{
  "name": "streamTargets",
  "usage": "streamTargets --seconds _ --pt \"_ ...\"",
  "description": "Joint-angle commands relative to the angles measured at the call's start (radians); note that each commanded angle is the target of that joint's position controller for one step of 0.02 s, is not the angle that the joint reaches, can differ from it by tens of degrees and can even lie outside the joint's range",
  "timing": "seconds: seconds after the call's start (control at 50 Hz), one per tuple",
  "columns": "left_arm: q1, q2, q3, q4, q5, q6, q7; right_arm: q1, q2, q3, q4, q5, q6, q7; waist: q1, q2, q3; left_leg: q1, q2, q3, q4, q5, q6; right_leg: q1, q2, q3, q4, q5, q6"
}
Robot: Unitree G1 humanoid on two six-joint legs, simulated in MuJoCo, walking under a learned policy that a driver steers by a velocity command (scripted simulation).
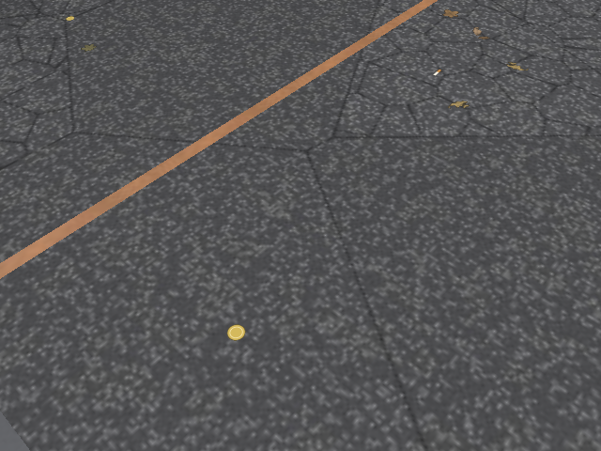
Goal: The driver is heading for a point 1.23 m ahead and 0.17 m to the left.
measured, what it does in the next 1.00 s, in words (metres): walks ahead, turning left: left foot, then right foot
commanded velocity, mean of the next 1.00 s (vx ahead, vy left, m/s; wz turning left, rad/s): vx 0.50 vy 0.00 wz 0.31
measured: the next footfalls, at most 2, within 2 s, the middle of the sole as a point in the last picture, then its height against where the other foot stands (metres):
left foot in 0.20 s outside the picture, level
right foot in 0.72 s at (311, 407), level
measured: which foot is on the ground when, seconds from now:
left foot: up 0.00-0.18, down 0.20-0.72, up 0.74-1.00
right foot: down 0.00-0.20, up 0.22-0.70, down 0.72-1.00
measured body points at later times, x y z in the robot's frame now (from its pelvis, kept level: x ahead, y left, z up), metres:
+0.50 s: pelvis +0.25 +0.09 +0.01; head +0.27 +0.12 +0.46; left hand +0.40 +0.38 -0.08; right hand +0.36 -0.17 -0.09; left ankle +0.19 +0.14 -0.74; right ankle +0.46 -0.05 -0.67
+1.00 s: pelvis +0.56 +0.12 +0.01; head +0.58 +0.12 +0.46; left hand +0.52 +0.39 -0.12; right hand +0.79 -0.09 -0.09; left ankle +0.59 +0.30 -0.67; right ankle +0.58 +0.03 -0.74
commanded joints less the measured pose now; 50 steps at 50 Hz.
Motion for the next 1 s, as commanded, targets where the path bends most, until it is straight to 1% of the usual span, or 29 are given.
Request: streamTargets --seconds 0.02,0.12,0.14,0.16,0.18,0.2,0.22,0.24,0.26,0.28,0.3,0.32,0.36,0.4,0.46,0.56,0.64,0.68,0.7,0.72,0.74,0.76,0.78,0.8,0.82,0.84,0.86,0.9,1.0 --pt "-0.113 0.185 0.055 -0.080 -0.005 -0.019 0.012 -0.015 -0.015 0.002 -0.064 -0.008 -0.006 0.020 -0.046 -0.092 0.009 0.062 0.050 -0.030 -0.185 0.092 -0.006 -0.003 -0.251 0.129 -0.286 0.096 -0.176" --pt "-0.095 0.221 0.077 -0.052 -0.037 0.004 -0.007 -0.096 -0.050 -0.009 -0.087 0.000 0.004 0.034 -0.015 -0.101 0.061 0.095 0.018 0.053 -0.370 0.073 0.029 0.115 -0.268 0.041 -0.260 0.048 -0.144" --pt "-0.099 0.229 0.080 -0.046 -0.044 0.010 -0.009 -0.084 -0.058 -0.015 -0.088 -0.002 0.004 0.034 -0.028 -0.097 0.060 0.126 -0.002 0.078 -0.402 0.051 0.049 0.135 -0.267 0.023 -0.212 0.104 -0.135" --pt "-0.120 0.238 0.081 -0.043 -0.051 0.017 -0.010 -0.020 -0.071 -0.027 -0.073 -0.006 0.003 0.033 -0.075 -0.090 0.031 0.231 -0.046 0.124 -0.455 0.065 0.073 0.121 -0.248 -0.015 -0.106 0.251 -0.116" --pt "-0.117 0.213 0.073 -0.041 -0.049 0.021 -0.013 0.116 -0.119 -0.058 -0.028 -0.004 0.002 0.027 -0.139 -0.053 -0.041 0.419 -0.112 0.155 -0.490 0.085 0.103 0.078 -0.195 -0.070 0.109 0.426 -0.089" --pt "-0.124 0.168 0.055 -0.058 -0.024 0.022 -0.009 0.307 -0.214 -0.099 0.019 0.005 0.002 0.014 -0.217 0.063 -0.102 0.654 -0.067 -0.001 -0.545 0.074 0.159 -0.108 -0.134 -0.098 0.449 0.311 -0.033" --pt "-0.088 0.043 0.016 -0.135 0.013 0.001 -0.006 0.275 -0.358 -0.114 -0.007 0.005 -0.014 0.006 -0.108 0.360 -0.130 0.868 0.173 -0.597 -0.711 -0.110 0.335 -0.541 0.049 0.008 0.811 -0.327 0.042" --pt "-0.166 0.125 0.023 -0.154 -0.027 -0.031 -0.011 0.270 -0.275 -0.085 -0.045 0.004 -0.046 0.021 -0.163 0.195 -0.229 0.905 0.264 -0.867 -0.891 -0.306 0.387 -0.669 0.071 0.230 0.943 -0.330 0.027" --pt "-0.232 0.170 0.032 -0.168 -0.063 -0.051 -0.019 0.246 -0.211 -0.062 -0.036 -0.002 -0.067 0.025 -0.159 0.120 -0.136 0.863 0.269 -0.763 -0.885 -0.250 0.348 -0.748 0.024 0.244 0.947 -0.233 -0.008" --pt "-0.224 0.157 0.026 -0.156 -0.045 -0.062 -0.017 0.207 -0.172 -0.049 -0.039 -0.004 -0.074 0.023 -0.128 0.067 -0.103 0.768 0.231 -0.644 -0.848 -0.142 0.310 -0.705 -0.016 0.251 0.872 -0.146 -0.028" --pt "-0.213 0.156 0.028 -0.137 -0.013 -0.063 -0.011 0.140 -0.137 -0.036 -0.051 -0.006 -0.071 0.018 -0.089 0.030 -0.070 0.655 0.185 -0.524 -0.830 -0.016 0.277 -0.624 -0.047 0.258 0.778 -0.082 -0.027" --pt "-0.190 0.161 0.033 -0.126 -0.004 -0.055 -0.015 0.099 -0.113 -0.025 -0.065 -0.017 -0.070 0.012 -0.056 0.042 -0.063 0.578 0.151 -0.444 -0.842 0.067 0.260 -0.548 -0.065 0.261 0.713 -0.034 -0.026" --pt "-0.188 0.146 0.033 -0.111 -0.002 -0.032 -0.023 0.089 -0.110 -0.021 -0.066 -0.023 -0.075 0.001 -0.044 0.027 -0.060 0.527 0.125 -0.359 -0.868 0.232 0.253 -0.489 -0.056 0.235 0.625 0.027 -0.007" --pt "-0.235 0.112 0.021 -0.115 0.003 -0.018 -0.024 0.129 -0.128 -0.024 -0.041 -0.017 -0.081 -0.011 -0.054 0.000 -0.037 0.518 0.110 -0.283 -0.882 0.371 0.245 -0.498 -0.043 0.218 0.511 0.114 0.016" --pt "-0.329 0.073 0.003 -0.128 -0.005 -0.015 -0.034 0.179 -0.130 -0.023 -0.004 -0.010 -0.080 -0.024 -0.089 0.022 -0.005 0.522 0.075 -0.196 -0.888 0.407 0.202 -0.476 -0.016 0.206 0.295 0.297 0.029" --pt "-0.469 0.070 -0.004 -0.160 -0.023 -0.025 -0.060 0.257 -0.134 -0.022 0.050 -0.006 -0.077 -0.027 -0.146 0.040 0.066 0.576 0.101 -0.193 -0.897 0.298 0.184 -0.457 0.015 0.192 0.097 0.417 0.005" --pt "-0.494 0.083 -0.003 -0.176 -0.023 -0.037 -0.082 0.289 -0.141 -0.028 0.082 -0.006 -0.057 -0.033 -0.142 0.052 0.088 0.701 0.147 -0.209 -0.829 0.406 0.168 -0.470 0.033 0.183 0.018 0.321 -0.040" --pt "-0.423 0.111 0.011 -0.159 -0.019 -0.039 -0.081 0.271 -0.160 -0.034 0.082 -0.006 -0.049 -0.037 -0.101 0.082 0.041 0.733 0.141 -0.198 -0.743 0.663 0.146 -0.354 0.072 0.149 0.013 0.231 -0.070" --pt "-0.331 0.138 0.026 -0.135 -0.014 -0.040 -0.074 0.252 -0.169 -0.035 0.078 -0.006 -0.045 -0.038 -0.049 0.090 -0.026 0.730 0.115 -0.176 -0.633 0.851 0.130 -0.217 0.107 0.117 0.001 0.219 -0.095" --pt "-0.181 0.178 0.042 -0.099 -0.008 -0.038 -0.066 0.232 -0.157 -0.027 0.068 -0.011 -0.042 -0.038 0.026 0.082 -0.136 0.645 0.072 -0.142 -0.454 0.883 0.099 0.025 0.077 0.134 0.026 0.278 -0.136" --pt "0.007 0.239 0.052 -0.072 0.005 -0.035 -0.057 0.235 -0.109 -0.007 0.043 -0.035 -0.043 -0.040 0.085 -0.037 -0.294 0.416 -0.001 -0.115 -0.140 0.548 0.066 0.353 -0.119 0.365 0.082 0.334 -0.205" --pt "0.065 0.265 0.060 -0.032 -0.002 -0.033 -0.066 0.405 -0.003 0.020 0.051 -0.010 -0.059 -0.029 0.003 -0.350 -0.432 0.045 -0.181 -0.141 0.204 -0.279 -0.001 0.667 -0.331 0.867 -0.035 0.112 -0.376" --pt "0.047 0.176 0.039 -0.035 -0.032 -0.029 -0.065 0.322 -0.105 0.006 0.057 0.003 -0.073 -0.025 0.053 -0.229 -0.364 -0.063 -0.129 -0.215 0.285 -0.285 0.004 0.627 -0.294 0.899 -0.120 -0.067 -0.332" --pt "-0.025 0.142 0.027 -0.041 -0.031 -0.023 -0.056 0.194 -0.143 -0.006 0.021 0.019 -0.081 -0.021 0.054 -0.158 -0.200 -0.113 -0.080 -0.174 0.273 -0.195 0.007 0.476 -0.260 0.730 -0.145 -0.065 -0.286" --pt "-0.089 0.137 0.021 -0.049 -0.019 -0.018 -0.050 0.130 -0.136 -0.002 0.006 0.010 -0.089 -0.024 0.022 -0.060 -0.113 -0.080 -0.029 -0.134 0.218 -0.108 0.008 0.315 -0.225 0.631 -0.174 0.026 -0.261" --pt "-0.125 0.122 0.016 -0.051 -0.008 -0.017 -0.050 0.099 -0.129 -0.007 -0.001 -0.006 -0.091 -0.025 -0.006 -0.039 -0.053 -0.051 0.000 -0.117 0.158 -0.063 0.003 0.198 -0.193 0.565 -0.201 0.125 -0.258" --pt "-0.139 0.112 0.010 -0.051 0.005 -0.020 -0.048 0.126 -0.114 -0.007 0.001 -0.007 -0.086 -0.023 -0.042 -0.065 -0.048 0.003 0.025 -0.121 0.127 -0.034 0.001 0.132 -0.171 0.524 -0.226 0.178 -0.258" --pt "-0.138 0.110 0.009 -0.038 -0.004 -0.028 -0.049 0.164 -0.076 0.000 0.012 -0.006 -0.072 -0.024 -0.068 -0.094 -0.041 0.038 0.045 -0.105 0.060 -0.028 -0.012 0.069 -0.152 0.463 -0.274 0.221 -0.274" --pt "-0.103 0.163 0.022 -0.007 -0.017 -0.023 -0.033 0.014 -0.045 0.017 -0.028 -0.018 -0.070 -0.022 -0.038 -0.077 0.018 -0.008 0.064 -0.064 -0.225 0.195 -0.046 0.026 -0.114 0.315 -0.334 0.300 -0.255"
